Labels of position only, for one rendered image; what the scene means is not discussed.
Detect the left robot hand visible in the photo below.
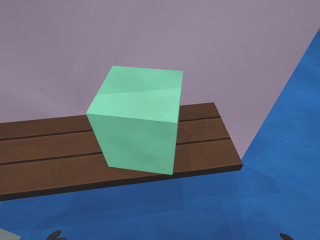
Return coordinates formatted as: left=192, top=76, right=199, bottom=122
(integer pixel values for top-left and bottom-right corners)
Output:
left=46, top=230, right=67, bottom=240

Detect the table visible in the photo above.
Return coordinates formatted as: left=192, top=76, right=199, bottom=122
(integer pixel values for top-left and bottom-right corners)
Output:
left=0, top=102, right=243, bottom=240

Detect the carton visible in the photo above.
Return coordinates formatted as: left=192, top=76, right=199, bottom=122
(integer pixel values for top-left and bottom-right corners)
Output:
left=86, top=66, right=183, bottom=175

